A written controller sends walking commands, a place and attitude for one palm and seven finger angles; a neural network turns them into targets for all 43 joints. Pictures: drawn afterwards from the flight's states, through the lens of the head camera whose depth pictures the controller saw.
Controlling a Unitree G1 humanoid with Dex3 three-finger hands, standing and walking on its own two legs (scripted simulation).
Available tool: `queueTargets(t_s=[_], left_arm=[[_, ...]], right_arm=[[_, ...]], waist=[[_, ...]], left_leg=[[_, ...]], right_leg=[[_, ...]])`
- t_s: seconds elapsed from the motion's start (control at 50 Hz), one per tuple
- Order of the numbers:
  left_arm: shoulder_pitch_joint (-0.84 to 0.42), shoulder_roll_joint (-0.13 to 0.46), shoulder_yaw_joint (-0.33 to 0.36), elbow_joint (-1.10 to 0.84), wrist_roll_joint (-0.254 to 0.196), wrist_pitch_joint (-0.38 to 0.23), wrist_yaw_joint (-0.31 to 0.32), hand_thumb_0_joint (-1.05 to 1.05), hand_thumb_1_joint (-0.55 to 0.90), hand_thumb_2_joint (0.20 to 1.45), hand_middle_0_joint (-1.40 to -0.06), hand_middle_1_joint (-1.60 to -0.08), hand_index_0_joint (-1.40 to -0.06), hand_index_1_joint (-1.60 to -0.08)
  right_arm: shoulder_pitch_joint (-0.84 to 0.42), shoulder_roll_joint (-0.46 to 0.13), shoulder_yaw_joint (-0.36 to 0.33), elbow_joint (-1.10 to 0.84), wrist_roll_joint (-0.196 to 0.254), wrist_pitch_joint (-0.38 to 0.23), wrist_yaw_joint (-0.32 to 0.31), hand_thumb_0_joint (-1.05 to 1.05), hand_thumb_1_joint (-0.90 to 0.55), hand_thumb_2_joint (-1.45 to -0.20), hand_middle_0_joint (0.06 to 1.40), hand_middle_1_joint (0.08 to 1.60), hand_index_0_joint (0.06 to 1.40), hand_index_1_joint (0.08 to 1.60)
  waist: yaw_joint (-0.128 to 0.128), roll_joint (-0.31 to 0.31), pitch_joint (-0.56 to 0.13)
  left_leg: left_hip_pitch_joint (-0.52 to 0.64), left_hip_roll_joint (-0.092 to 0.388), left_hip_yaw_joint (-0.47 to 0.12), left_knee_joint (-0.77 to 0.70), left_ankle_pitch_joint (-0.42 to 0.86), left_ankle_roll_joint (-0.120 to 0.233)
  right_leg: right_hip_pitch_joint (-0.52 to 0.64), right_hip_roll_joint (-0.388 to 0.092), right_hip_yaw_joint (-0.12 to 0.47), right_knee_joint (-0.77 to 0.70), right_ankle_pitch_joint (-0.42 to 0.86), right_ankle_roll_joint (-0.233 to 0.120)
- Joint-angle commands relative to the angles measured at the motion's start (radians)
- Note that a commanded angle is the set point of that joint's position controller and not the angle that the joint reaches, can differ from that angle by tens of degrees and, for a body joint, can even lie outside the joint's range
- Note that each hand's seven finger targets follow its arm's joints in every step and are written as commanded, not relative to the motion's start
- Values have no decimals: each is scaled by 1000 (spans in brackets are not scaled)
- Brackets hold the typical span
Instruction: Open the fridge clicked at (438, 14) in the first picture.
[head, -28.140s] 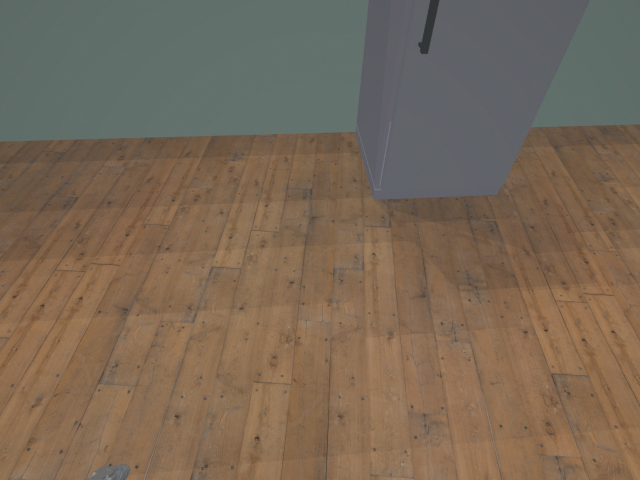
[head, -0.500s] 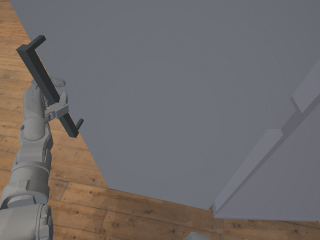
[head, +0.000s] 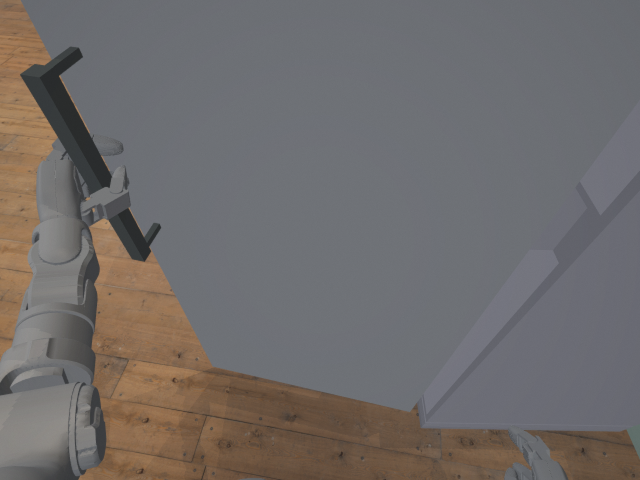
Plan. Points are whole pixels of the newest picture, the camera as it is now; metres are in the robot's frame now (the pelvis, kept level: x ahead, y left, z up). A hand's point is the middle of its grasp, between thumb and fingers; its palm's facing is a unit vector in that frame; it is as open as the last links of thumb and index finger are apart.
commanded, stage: stop walking and hold the door back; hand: left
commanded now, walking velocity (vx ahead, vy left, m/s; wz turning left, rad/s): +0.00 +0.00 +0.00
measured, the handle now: (111, 173) +0.45 +0.30 +0.13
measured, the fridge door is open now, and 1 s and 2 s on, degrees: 78 78 78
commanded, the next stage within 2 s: loosen the grip on the handle in 0.04 s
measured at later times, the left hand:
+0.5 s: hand (103, 203) +0.40 +0.30 +0.12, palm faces +0.39 -0.88 -0.27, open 11.9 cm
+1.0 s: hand (71, 195) +0.42 +0.35 +0.11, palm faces +0.45 -0.85 -0.26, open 14.5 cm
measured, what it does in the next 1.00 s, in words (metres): stands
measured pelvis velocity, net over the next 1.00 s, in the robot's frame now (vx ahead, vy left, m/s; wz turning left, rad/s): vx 0.02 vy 0.02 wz -0.03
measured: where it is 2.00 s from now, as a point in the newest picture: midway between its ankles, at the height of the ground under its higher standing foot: outside the picture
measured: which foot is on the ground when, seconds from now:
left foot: down 0.00-1.00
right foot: down 0.00-1.00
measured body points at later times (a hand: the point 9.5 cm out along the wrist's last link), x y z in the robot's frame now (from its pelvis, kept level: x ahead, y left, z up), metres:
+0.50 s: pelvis -0.03 +0.00 -0.01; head +0.00 +0.01 +0.44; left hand +0.37 +0.34 +0.14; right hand +0.04 -0.30 -0.11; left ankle +0.05 +0.12 -0.73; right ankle +0.03 -0.11 -0.73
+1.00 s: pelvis +0.02 +0.02 -0.01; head +0.06 +0.03 +0.44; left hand +0.39 +0.40 +0.12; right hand +0.12 -0.23 -0.12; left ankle +0.05 +0.11 -0.73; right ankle +0.03 -0.11 -0.73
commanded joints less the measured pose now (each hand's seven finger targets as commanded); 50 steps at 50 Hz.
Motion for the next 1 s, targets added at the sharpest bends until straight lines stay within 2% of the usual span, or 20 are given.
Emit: queueTargets(t_s=[0.0,0.04,0.1,0.12,0.14,0.16,0.18,0.24,0.32,0.36,0.42,0.5,0.52,0.56,0.58,0.66,0.78,0.8,0.82,0.98], left_arm=[[-387,318,53,-223,18,-76,16,0,900,900,-450,-1400,-450,-1400],[-386,282,15,-193,10,-65,10,0,900,900,-450,-1400,-450,-1400],[-429,354,71,-132,4,-60,21,0,900,900,-450,-1400,-450,-1400],[-796,854,448,-151,122,-68,4,0,900,900,-450,-1400,-450,-1400],[-866,795,484,-175,163,-25,-37,0,779,842,-450,-1400,-450,-1400],[-562,468,248,-27,106,22,-55,0,658,783,-450,-1400,-450,-1400],[-412,306,223,56,86,11,-85,0,538,725,-450,-1400,-450,-1400],[-281,400,276,-66,73,-82,-76,0,175,550,-450,-1400,-450,-1400],[-367,322,114,-96,100,-89,-61,0,-308,317,-450,-1400,-450,-1400],[-397,335,111,-81,69,-86,-49,0,-550,200,-423,-1367,-423,-1367],[-470,349,77,-59,52,-83,-33,0,-550,200,-383,-1317,-383,-1317],[-547,378,78,-93,57,-110,1,0,-550,200,-330,-1250,-330,-1250],[-434,533,228,-109,64,-126,8,0,-550,200,-317,-1233,-317,-1233],[-446,486,180,-178,50,-146,12,0,-550,200,-290,-1200,-290,-1200],[-481,422,126,-198,47,-154,8,0,-550,200,-277,-1183,-277,-1183],[-423,382,102,-212,37,-133,10,0,-550,200,-250,-1150,-250,-1150],[-380,309,60,-207,5,-51,-6,0,-550,200,-250,-1150,-250,-1150],[-311,502,233,-147,22,-45,-1,0,-550,200,-250,-1150,-250,-1150],[-319,453,179,-182,25,-47,-11,0,-550,200,-250,-1150,-250,-1150],[-249,376,169,-361,-17,-68,-93,0,-550,200,-250,-1150,-250,-1150]], right_arm=[[19,-146,-40,-105,5,-17,-5,0,-900,-900,200,300,200,300],[12,-131,-35,-108,4,-16,-8,0,-900,-900,200,300,200,300],[14,-127,-33,-90,10,-12,-12,0,-900,-900,200,300,200,300],[55,-138,-117,-135,-16,-36,26,0,-900,-900,200,300,200,300],[42,-207,-162,-40,-136,-70,44,0,-900,-900,200,300,200,300],[109,-169,-110,-66,-59,-70,37,0,-900,-900,200,300,200,300],[146,-142,-91,-42,-49,-57,40,0,-900,-900,200,300,200,300],[90,-152,-83,-78,-72,-44,51,0,-900,-900,200,300,200,300],[82,-136,-64,-111,-39,-20,52,0,-900,-900,200,300,200,300],[73,-147,-59,-115,-24,-20,39,0,-900,-900,200,300,200,300],[61,-151,-45,-109,-12,-34,16,0,-900,-900,200,300,200,300],[91,-159,-45,-83,-22,-54,7,0,-900,-900,200,300,200,300],[98,-169,-56,-83,-30,-50,7,0,-900,-900,200,300,200,300],[83,-155,-40,-100,-32,-43,5,0,-900,-900,200,300,200,300],[73,-147,-36,-102,-33,-53,6,0,-900,-900,200,300,200,300],[74,-156,-29,-102,-32,-73,-5,0,-900,-900,200,300,200,300],[77,-145,-18,-96,-27,-88,-20,0,-900,-900,200,300,200,300],[96,-163,-28,-78,-33,-79,-27,0,-900,-900,200,300,200,300],[89,-151,-16,-100,-36,-73,-25,0,-900,-900,200,300,200,300],[128,-137,-37,-102,-44,-56,-12,0,-900,-900,200,300,200,300]], waist=[[2,167,-364],[-18,32,-340],[-4,-77,-327],[59,-162,-340],[41,229,-652],[-27,30,-629],[-40,-140,-527],[21,-19,-465],[-30,73,-353],[-39,26,-336],[-49,10,-296],[-55,71,-373],[7,75,-448],[-8,113,-492],[-26,135,-448],[-34,153,-393],[-39,78,-330],[-5,55,-339],[-16,66,-348],[-12,152,-520]], left_leg=[[146,125,-97,-26,250,33],[64,62,-53,-16,117,-10],[59,43,-50,-1,9,-18],[29,23,16,-18,124,10],[-55,-49,11,-148,364,9],[123,-30,15,1,493,3],[90,-17,-12,16,440,22],[52,-26,-7,16,264,34],[-22,-22,-33,-10,-70,36],[-56,-27,-42,-21,-193,40],[-108,-44,-39,-9,-279,34],[-96,-45,-87,-9,-327,30],[-107,-44,-92,-10,-305,28],[-91,-45,-99,-8,-294,31],[-86,-40,-104,-10,-323,30],[-71,-26,-145,-26,-362,27],[-91,-22,-151,-27,-335,29],[-122,-21,-150,-20,-295,31],[-128,-31,-137,-7,-229,33],[99,-16,-131,95,270,-3]], right_leg=[[143,-45,64,-170,235,-9],[175,-134,174,-200,370,-37],[124,-174,211,-232,279,-47],[170,-112,200,-209,459,-31],[302,-37,33,-5,841,-92],[88,-30,-3,-41,698,-41],[4,-4,-22,-64,661,-13],[17,-4,10,-90,511,-18],[-162,-3,21,-133,88,-21],[-167,-9,45,-168,-48,-17],[-203,-14,74,-191,-199,-12],[-216,6,49,-130,-140,-21],[-150,7,52,-114,-134,-28],[-132,10,50,-99,-104,-25],[-169,15,45,-97,-99,-26],[-216,23,29,-83,-70,-34],[-217,20,23,-95,-45,-27],[-188,20,28,-90,-38,-31],[-170,19,24,-83,-7,-27],[-180,43,-1,-22,276,-36]])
